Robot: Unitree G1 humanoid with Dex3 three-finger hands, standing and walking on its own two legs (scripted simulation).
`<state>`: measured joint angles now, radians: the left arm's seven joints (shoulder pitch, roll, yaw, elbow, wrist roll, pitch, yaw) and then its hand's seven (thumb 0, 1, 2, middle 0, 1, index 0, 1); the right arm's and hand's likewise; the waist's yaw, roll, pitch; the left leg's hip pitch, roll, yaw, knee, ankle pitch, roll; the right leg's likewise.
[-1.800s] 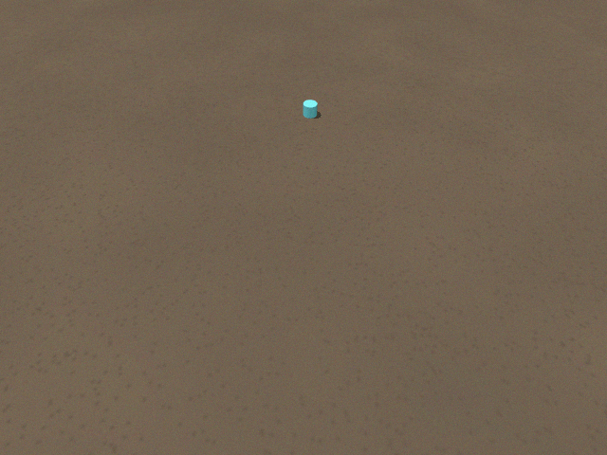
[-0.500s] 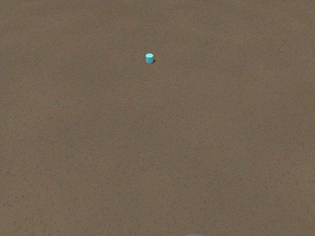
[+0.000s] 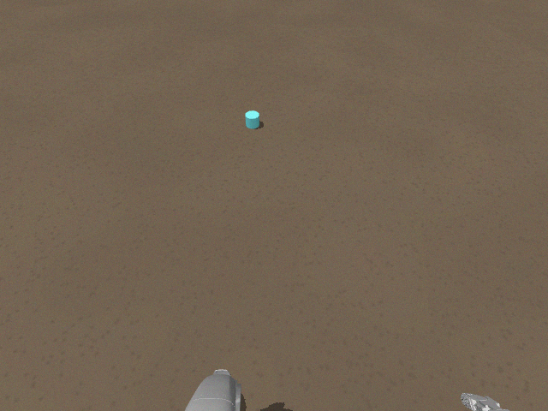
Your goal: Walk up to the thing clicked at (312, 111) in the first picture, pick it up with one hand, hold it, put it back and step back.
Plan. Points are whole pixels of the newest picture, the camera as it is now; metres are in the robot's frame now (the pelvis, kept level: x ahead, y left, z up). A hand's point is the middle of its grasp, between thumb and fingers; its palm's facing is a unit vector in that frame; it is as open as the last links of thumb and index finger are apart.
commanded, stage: walk up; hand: left
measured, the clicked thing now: (252, 119) +1.74 +0.24 -0.74
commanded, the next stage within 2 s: none
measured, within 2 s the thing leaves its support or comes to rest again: neither
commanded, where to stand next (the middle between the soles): +1.35 +0.03 m, yaw -3 degrees
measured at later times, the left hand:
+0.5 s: hand (166, 233) +0.46 +0.27 -0.12, palm faces -0.11 -0.90 -0.41, open 7.4 cm
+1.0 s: hand (171, 204) +0.58 +0.30 -0.16, palm faces +0.00 -0.93 -0.37, open 7.4 cm
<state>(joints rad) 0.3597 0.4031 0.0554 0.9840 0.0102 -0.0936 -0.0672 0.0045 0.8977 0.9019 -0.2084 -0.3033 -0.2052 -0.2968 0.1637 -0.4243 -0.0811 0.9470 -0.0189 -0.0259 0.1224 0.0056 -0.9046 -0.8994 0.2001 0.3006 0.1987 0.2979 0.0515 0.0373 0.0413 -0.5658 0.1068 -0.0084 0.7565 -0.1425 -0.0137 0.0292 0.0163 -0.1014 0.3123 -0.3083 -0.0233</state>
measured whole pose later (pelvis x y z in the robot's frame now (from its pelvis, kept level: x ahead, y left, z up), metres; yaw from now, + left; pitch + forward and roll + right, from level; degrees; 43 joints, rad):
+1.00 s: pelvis +0.58 +0.01 -0.02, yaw +0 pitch -2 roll -1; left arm 0.38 0.46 0.06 0.93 0.01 -0.09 -0.05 0.00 0.90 0.90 -0.21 -0.30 -0.20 -0.30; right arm 0.18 -0.44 -0.09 0.91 -0.02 -0.05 0.10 0.01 -0.91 -0.90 0.20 0.30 0.20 0.30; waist 0.06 -0.01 0.06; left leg -0.42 0.07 0.05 0.59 -0.13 0.02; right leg -0.06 -0.09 -0.10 0.57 -0.46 0.02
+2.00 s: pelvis +0.98 +0.03 -0.02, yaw +0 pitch -3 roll -1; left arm 0.36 0.45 0.07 0.89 0.01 -0.07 -0.04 0.00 0.90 0.90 -0.21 -0.30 -0.20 -0.30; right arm 0.26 -0.42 -0.08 0.91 -0.03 -0.04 0.08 0.01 -0.91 -0.90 0.20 0.30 0.20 0.30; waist 0.03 -0.02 0.07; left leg -0.38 0.06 0.04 0.59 -0.16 0.01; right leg -0.09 -0.08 -0.12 0.60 -0.44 0.00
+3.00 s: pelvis +1.26 +0.05 -0.02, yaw -2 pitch -3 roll +0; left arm 0.28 0.42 0.03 0.87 0.00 -0.03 -0.02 0.00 0.90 0.90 -0.21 -0.30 -0.20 -0.30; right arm 0.27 -0.40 -0.06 0.94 -0.02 -0.04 0.02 0.01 -0.91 -0.90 0.20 0.30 0.20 0.30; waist 0.02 -0.03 0.10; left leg -0.36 0.03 0.03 0.60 -0.19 0.00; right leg -0.24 -0.07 -0.05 0.71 -0.40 -0.01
